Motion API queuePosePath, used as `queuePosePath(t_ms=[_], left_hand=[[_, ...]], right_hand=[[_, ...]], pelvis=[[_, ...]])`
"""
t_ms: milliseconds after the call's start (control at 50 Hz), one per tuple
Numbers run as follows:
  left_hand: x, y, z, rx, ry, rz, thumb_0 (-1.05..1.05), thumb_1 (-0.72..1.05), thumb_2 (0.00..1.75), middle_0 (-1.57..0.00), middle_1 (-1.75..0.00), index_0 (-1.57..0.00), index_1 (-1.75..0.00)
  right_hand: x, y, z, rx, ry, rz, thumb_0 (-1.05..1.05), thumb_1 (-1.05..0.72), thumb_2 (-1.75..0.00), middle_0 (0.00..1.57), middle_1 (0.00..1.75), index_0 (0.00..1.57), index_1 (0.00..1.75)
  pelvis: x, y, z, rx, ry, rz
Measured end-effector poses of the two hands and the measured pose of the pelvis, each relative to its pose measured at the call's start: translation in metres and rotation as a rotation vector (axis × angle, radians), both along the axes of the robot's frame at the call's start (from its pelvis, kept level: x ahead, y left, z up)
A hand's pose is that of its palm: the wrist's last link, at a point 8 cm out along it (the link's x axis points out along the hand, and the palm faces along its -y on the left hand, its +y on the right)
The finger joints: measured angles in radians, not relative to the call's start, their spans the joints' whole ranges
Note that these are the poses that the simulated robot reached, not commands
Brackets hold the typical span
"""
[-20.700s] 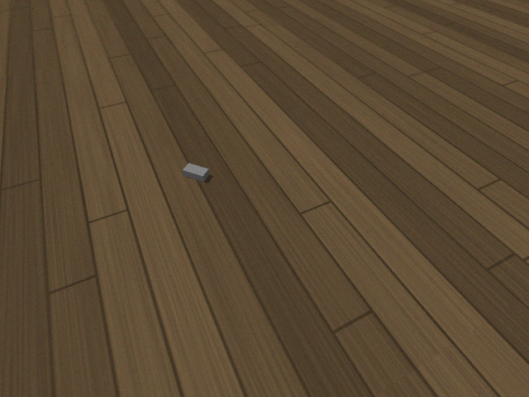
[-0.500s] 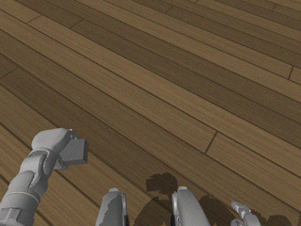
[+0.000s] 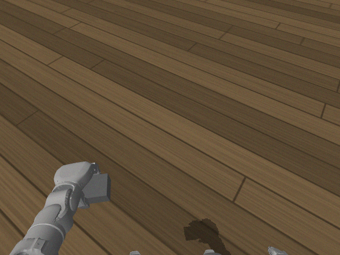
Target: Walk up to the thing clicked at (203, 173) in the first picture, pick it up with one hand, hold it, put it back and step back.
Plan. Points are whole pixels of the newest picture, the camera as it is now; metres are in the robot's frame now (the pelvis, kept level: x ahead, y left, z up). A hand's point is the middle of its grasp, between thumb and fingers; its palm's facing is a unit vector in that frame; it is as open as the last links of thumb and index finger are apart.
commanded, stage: hold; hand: left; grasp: from above
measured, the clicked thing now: (85, 190) +0.33 +0.24 -0.10
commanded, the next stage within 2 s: crouch in 2.00 s
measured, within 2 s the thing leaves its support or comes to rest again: neither
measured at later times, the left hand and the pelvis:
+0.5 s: hand (78, 183) +0.32 +0.23 -0.02, palm faces -0.46 -0.07 -0.88, open 9.1 cm; pelvis +0.02 +0.00 +0.03, yaw +0 degrees
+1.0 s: hand (79, 183) +0.31 +0.21 +0.00, palm faces -0.45 -0.06 -0.89, open 9.1 cm; pelvis +0.02 -0.01 +0.04, yaw -1 degrees
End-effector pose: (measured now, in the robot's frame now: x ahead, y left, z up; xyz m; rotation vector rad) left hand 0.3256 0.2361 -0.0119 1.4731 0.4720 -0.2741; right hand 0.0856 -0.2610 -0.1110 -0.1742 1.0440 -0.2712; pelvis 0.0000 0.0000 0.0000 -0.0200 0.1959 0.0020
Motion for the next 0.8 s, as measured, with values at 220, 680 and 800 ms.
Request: queuePosePath(t_ms=[220,680,800], left_hand=[[-0.003,-0.004,0.02,0.004,0.0,-0.039,0.01,0.17,0.33,-0.72,-0.48,-0.77,-0.44],[-0.004,-0.013,0.053,-0.003,-0.005,-0.066,0.01,0.17,0.32,-0.73,-0.45,-0.78,-0.42],[-0.005,-0.015,0.061,0.008,-0.019,-0.065,0.01,0.17,0.32,-0.73,-0.45,-0.78,-0.42]], right_hand=[[0.018,0.003,0.017,0.009,-0.017,0.014,0.01,-0.9,-0.9,0.2,0.3,0.2,0.3],[0.05,0.001,0.036,0.03,-0.082,0.035,0.01,-0.89,-0.9,0.2,0.3,0.2,0.3],[0.053,0.0,0.037,0.039,-0.087,0.035,0.01,-0.89,-0.9,0.2,0.3,0.2,0.3]], pelvis=[[0.011,0.001,0.017,0.008,-0.041,-0.003],[0.018,-0.003,0.032,0.02,-0.099,-0.01],[0.017,-0.005,0.035,0.023,-0.109,-0.012]])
